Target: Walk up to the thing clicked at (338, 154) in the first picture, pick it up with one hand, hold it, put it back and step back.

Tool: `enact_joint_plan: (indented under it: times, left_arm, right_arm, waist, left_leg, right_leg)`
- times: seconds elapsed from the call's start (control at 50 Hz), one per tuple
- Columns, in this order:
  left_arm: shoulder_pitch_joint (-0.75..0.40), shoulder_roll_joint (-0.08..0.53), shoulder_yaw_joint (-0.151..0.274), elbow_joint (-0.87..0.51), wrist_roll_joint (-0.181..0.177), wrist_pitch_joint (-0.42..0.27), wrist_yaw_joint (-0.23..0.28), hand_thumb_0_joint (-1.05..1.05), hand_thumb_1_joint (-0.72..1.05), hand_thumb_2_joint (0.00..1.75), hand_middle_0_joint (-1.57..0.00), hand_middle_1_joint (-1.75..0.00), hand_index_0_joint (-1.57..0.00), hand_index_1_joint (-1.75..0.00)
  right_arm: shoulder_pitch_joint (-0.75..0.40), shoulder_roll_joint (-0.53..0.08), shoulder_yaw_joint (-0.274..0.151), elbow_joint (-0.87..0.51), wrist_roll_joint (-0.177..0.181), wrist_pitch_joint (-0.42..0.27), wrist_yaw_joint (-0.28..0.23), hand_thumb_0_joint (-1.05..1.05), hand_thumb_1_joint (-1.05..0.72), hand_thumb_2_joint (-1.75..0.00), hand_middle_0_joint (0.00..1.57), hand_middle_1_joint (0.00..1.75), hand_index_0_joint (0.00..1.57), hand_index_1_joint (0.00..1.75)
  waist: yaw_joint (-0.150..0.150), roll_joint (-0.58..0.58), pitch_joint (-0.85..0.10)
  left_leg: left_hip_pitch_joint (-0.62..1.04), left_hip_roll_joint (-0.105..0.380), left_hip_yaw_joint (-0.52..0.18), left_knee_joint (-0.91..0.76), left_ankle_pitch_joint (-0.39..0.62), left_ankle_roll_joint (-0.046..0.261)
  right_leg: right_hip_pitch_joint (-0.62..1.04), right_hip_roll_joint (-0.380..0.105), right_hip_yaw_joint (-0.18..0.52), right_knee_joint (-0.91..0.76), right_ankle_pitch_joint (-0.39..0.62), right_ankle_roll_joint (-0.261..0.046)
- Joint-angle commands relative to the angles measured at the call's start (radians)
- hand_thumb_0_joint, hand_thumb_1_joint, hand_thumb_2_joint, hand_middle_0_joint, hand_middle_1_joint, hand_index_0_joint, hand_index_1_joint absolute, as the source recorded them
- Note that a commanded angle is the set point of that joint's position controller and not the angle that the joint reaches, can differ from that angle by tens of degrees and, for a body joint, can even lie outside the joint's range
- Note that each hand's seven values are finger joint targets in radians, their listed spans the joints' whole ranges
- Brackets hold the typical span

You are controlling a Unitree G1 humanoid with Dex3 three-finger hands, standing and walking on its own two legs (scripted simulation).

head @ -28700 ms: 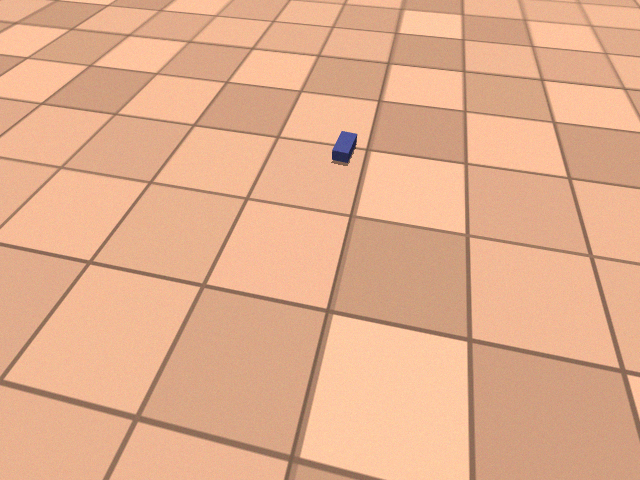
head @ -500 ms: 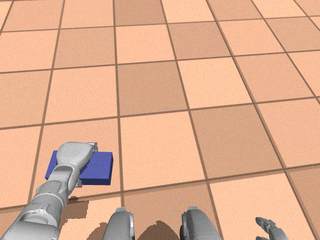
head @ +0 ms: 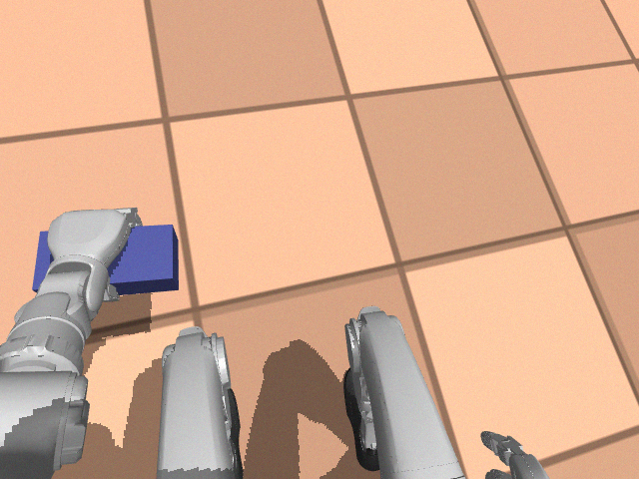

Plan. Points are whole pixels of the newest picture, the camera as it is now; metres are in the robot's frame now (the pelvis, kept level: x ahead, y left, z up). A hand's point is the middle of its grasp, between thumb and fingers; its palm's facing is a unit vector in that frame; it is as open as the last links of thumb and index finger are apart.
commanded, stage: crouch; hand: left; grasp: from above
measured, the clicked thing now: (113, 262) +0.41 +0.25 -0.19
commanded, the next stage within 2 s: lower in 0.90 s
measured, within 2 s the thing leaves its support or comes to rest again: neither
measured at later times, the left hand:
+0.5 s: hand (130, 258) +0.44 +0.25 -0.27, palm faces -0.47 -0.01 -0.88, open 11.1 cm
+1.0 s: hand (141, 261) +0.45 +0.25 -0.32, palm faces -0.46 -0.01 -0.89, open 11.0 cm
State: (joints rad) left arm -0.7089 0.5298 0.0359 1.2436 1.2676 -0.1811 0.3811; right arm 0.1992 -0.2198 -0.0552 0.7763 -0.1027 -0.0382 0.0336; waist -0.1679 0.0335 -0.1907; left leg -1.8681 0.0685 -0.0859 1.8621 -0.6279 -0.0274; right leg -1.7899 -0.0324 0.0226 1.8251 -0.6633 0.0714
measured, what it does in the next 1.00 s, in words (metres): lowers itself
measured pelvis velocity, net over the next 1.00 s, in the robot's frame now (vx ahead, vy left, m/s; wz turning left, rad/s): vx -0.02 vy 0.00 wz -0.06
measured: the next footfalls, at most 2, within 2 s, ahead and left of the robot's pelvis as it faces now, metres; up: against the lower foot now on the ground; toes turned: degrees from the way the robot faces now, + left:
none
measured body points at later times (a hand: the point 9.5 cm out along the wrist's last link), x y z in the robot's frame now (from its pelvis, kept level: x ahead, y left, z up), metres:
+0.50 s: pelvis -0.01 +0.00 -0.10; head +0.22 +0.04 +0.29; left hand +0.46 +0.25 -0.22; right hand +0.03 -0.29 -0.20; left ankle +0.07 +0.14 -0.46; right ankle +0.07 -0.16 -0.46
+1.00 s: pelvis -0.02 +0.00 -0.15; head +0.22 +0.05 +0.23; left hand +0.46 +0.25 -0.27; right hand +0.01 -0.28 -0.26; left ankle +0.07 +0.14 -0.46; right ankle +0.07 -0.16 -0.46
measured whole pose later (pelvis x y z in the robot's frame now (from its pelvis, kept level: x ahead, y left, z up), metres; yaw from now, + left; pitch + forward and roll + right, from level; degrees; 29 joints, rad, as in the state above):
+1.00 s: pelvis -0.02 +0.00 -0.15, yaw -4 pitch +34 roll -7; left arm -0.93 0.70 0.11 1.45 1.33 -0.23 0.42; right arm 0.15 -0.25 0.01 0.78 -0.16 -0.06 0.13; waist -0.24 -0.01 -0.06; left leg -2.30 0.04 -0.17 2.34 -0.64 -0.04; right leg -2.20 0.02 0.03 2.29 -0.69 0.07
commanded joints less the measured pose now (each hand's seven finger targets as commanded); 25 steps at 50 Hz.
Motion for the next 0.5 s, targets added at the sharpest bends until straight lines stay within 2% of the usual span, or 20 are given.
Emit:
enact_joint_plan:
  times: [0.0,0.02,0.04,0.06,0.08,0.12,0.14,0.18,0.2,0.24,0.26,0.28,0.3,0.34,0.38,0.4,0.42,0.46,0.48]
  left_arm:
    - [-0.420,0.268,0.056,-0.192,0.000,-0.021,0.082,0.00,0.69,1.05,-1.05,-0.80,-1.05,-0.81]
    - [-0.432,0.269,0.052,-0.166,0.001,-0.016,0.086,0.00,0.68,1.05,-1.05,-0.80,-1.04,-0.80]
    - [-0.454,0.291,0.067,-0.170,0.002,-0.014,0.093,0.00,0.69,1.06,-1.05,-0.81,-1.05,-0.81]
    - [-0.518,0.324,0.082,-0.241,0.004,-0.018,0.098,0.00,0.68,1.06,-1.05,-0.81,-1.05,-0.82]
    - [-0.474,0.324,0.080,-0.189,0.010,-0.008,0.100,0.00,0.70,1.06,-1.07,-0.80,-1.06,-0.81]
    - [-0.463,0.323,0.086,-0.185,0.015,-0.005,0.099,0.00,0.69,1.06,-1.07,-0.78,-1.06,-0.79]
    - [-0.509,0.332,0.082,-0.228,0.012,-0.008,0.097,0.00,0.70,1.08,-1.08,-0.80,-1.07,-0.81]
    - [-0.476,0.328,0.086,-0.173,0.011,0.004,0.091,0.00,0.69,1.09,-1.07,-0.79,-1.06,-0.81]
    - [-0.478,0.327,0.083,-0.189,0.007,0.005,0.086,0.00,0.69,1.10,-1.07,-0.81,-1.06,-0.82]
    - [-0.474,0.367,0.102,-0.162,0.013,0.009,0.080,0.00,0.67,1.12,-1.06,-0.81,-1.04,-0.83]
    - [-0.438,0.336,0.084,-0.123,0.009,0.014,0.071,0.00,0.66,1.11,-1.05,-0.80,-1.03,-0.82]
    - [-0.487,0.362,0.102,-0.170,0.007,0.009,0.068,0.00,0.67,1.12,-1.04,-0.83,-1.03,-0.85]
    - [-0.496,0.375,0.101,-0.172,0.012,0.006,0.062,0.00,0.66,1.11,-1.04,-0.83,-1.03,-0.84]
    - [-0.453,0.339,0.080,-0.098,0.008,0.009,0.050,0.00,0.66,1.10,-1.04,-0.82,-1.02,-0.84]
    - [-0.498,0.381,0.104,-0.134,0.005,-0.002,0.047,0.00,0.63,1.10,-1.02,-0.83,-1.00,-0.84]
    - [-0.453,0.367,0.092,-0.081,0.007,0.000,0.040,0.00,0.64,1.08,-1.01,-0.83,-1.01,-0.84]
    - [-0.494,0.369,0.092,-0.120,0.001,-0.009,0.040,0.00,0.64,1.08,-1.01,-0.83,-1.00,-0.84]
    - [-0.501,0.371,0.091,-0.093,0.004,-0.020,0.038,0.00,0.63,1.09,-1.00,-0.85,-1.00,-0.85]
    - [-0.528,0.373,0.095,-0.127,0.006,-0.030,0.039,0.00,0.63,1.08,-1.00,-0.84,-0.99,-0.85]
  right_arm:
    - [0.167,-0.229,-0.071,-0.033,-0.014,-0.030,0.006,0.00,-0.90,-0.90,0.20,0.30,0.20,0.30]
    - [0.164,-0.233,-0.069,-0.038,-0.016,-0.032,0.009,0.00,-0.90,-0.90,0.20,0.30,0.20,0.30]
    - [0.167,-0.239,-0.068,-0.034,-0.019,-0.036,0.013,0.00,-0.90,-0.90,0.20,0.30,0.20,0.30]
    - [0.180,-0.236,-0.070,-0.027,-0.023,-0.037,0.017,0.00,-0.91,-0.90,0.20,0.30,0.20,0.30]
    - [0.177,-0.241,-0.069,-0.030,-0.023,-0.038,0.020,0.00,-0.91,-0.90,0.20,0.30,0.20,0.30]
    - [0.177,-0.240,-0.066,-0.028,-0.027,-0.036,0.028,0.00,-0.91,-0.90,0.20,0.30,0.20,0.30]
    - [0.179,-0.235,-0.064,-0.029,-0.028,-0.035,0.033,0.00,-0.91,-0.90,0.20,0.30,0.20,0.30]
    - [0.174,-0.240,-0.061,-0.036,-0.030,-0.034,0.036,0.00,-0.91,-0.90,0.20,0.30,0.20,0.30]
    - [0.178,-0.236,-0.061,-0.036,-0.031,-0.033,0.040,0.00,-0.91,-0.90,0.20,0.30,0.20,0.30]
    - [0.178,-0.249,-0.061,-0.035,-0.031,-0.029,0.044,0.00,-0.91,-0.90,0.20,0.30,0.20,0.30]
    - [0.168,-0.243,-0.058,-0.045,-0.030,-0.028,0.048,0.00,-0.91,-0.90,0.20,0.30,0.20,0.30]
    - [0.181,-0.245,-0.058,-0.037,-0.033,-0.026,0.051,0.00,-0.91,-0.90,0.20,0.30,0.20,0.30]
    - [0.180,-0.246,-0.057,-0.035,-0.033,-0.023,0.053,0.00,-0.91,-0.90,0.20,0.30,0.20,0.30]
    - [0.168,-0.248,-0.052,-0.047,-0.030,-0.022,0.059,0.00,-0.91,-0.90,0.20,0.30,0.20,0.30]
    - [0.183,-0.259,-0.053,-0.036,-0.032,-0.020,0.063,0.00,-0.91,-0.90,0.20,0.30,0.20,0.30]
    - [0.173,-0.258,-0.049,-0.043,-0.029,-0.020,0.066,0.00,-0.91,-0.90,0.20,0.30,0.20,0.30]
    - [0.165,-0.263,-0.053,-0.042,-0.031,-0.019,0.068,0.00,-0.91,-0.90,0.20,0.30,0.20,0.30]
    - [0.169,-0.264,-0.050,-0.039,-0.031,-0.017,0.070,0.00,-0.91,-0.90,0.20,0.30,0.20,0.30]
    - [0.186,-0.260,-0.048,-0.029,-0.035,-0.017,0.072,0.00,-0.91,-0.90,0.20,0.30,0.20,0.30]
  waist:
    - [-0.008,0.203,-0.666]
    - [-0.011,0.200,-0.677]
    - [-0.013,0.234,-0.675]
    - [-0.012,0.270,-0.707]
    - [-0.008,0.260,-0.702]
    - [-0.011,0.274,-0.696]
    - [-0.016,0.281,-0.707]
    - [-0.021,0.263,-0.707]
    - [-0.022,0.262,-0.702]
    - [-0.019,0.261,-0.688]
    - [-0.015,0.247,-0.675]
    - [-0.027,0.255,-0.668]
    - [-0.022,0.261,-0.662]
    - [-0.028,0.245,-0.624]
    - [-0.031,0.243,-0.630]
    - [-0.026,0.246,-0.611]
    - [-0.030,0.259,-0.615]
    - [-0.038,0.252,-0.615]
    - [-0.047,0.250,-0.614]
  left_leg:
    - [0.551,-0.045,0.034,-0.141,0.187,0.026]
    - [0.548,-0.043,0.035,-0.124,0.182,0.028]
    - [0.550,-0.043,0.028,-0.118,0.194,0.021]
    - [0.562,-0.041,0.036,-0.098,0.207,0.022]
    - [0.562,-0.039,0.037,-0.086,0.206,0.022]
    - [0.535,-0.040,0.040,-0.062,0.215,0.020]
    - [0.523,-0.038,0.050,-0.039,0.211,0.024]
    - [0.484,-0.040,0.054,-0.010,0.214,0.028]
    - [0.479,-0.039,0.054,-0.001,0.220,0.028]
    - [0.434,-0.039,0.061,0.025,0.214,0.031]
    - [0.418,-0.039,0.057,0.027,0.206,0.030]
    - [0.414,-0.038,0.055,0.039,0.210,0.031]
    - [0.400,-0.037,0.059,0.053,0.206,0.032]
    - [0.361,-0.039,0.058,0.061,0.175,0.033]
    - [0.346,-0.039,0.056,0.080,0.175,0.034]
    - [0.336,-0.040,0.055,0.079,0.167,0.032]
    - [0.326,-0.038,0.050,0.083,0.155,0.029]
    - [0.317,-0.039,0.045,0.100,0.160,0.029]
    - [0.320,-0.040,0.047,0.113,0.174,0.030]
  right_leg:
    - [0.146,0.034,-0.116,-0.137,0.218,-0.097]
    - [0.126,0.034,-0.116,-0.127,0.213,-0.096]
    - [0.105,0.028,-0.116,-0.100,0.217,-0.098]
    - [0.104,0.030,-0.115,-0.090,0.230,-0.099]
    - [0.093,0.030,-0.119,-0.079,0.229,-0.098]
    - [0.080,0.030,-0.121,-0.050,0.238,-0.100]
    - [0.079,0.036,-0.121,-0.046,0.241,-0.099]
    - [0.082,0.037,-0.120,-0.030,0.253,-0.095]
    - [0.080,0.038,-0.121,-0.021,0.259,-0.095]
    - [0.074,0.041,-0.120,-0.005,0.263,-0.093]
    - [0.065,0.043,-0.124,0.004,0.252,-0.095]
    - [0.055,0.041,-0.125,0.012,0.256,-0.092]
    - [0.050,0.045,-0.124,0.018,0.256,-0.093]
    - [0.022,0.046,-0.128,0.031,0.230,-0.094]
    - [0.013,0.046,-0.131,0.049,0.232,-0.092]
    - [0.000,0.047,-0.135,0.063,0.219,-0.095]
    - [-0.018,0.047,-0.138,0.078,0.210,-0.096]
    - [-0.033,0.048,-0.142,0.097,0.215,-0.096]
    - [-0.028,0.047,-0.140,0.099,0.230,-0.094]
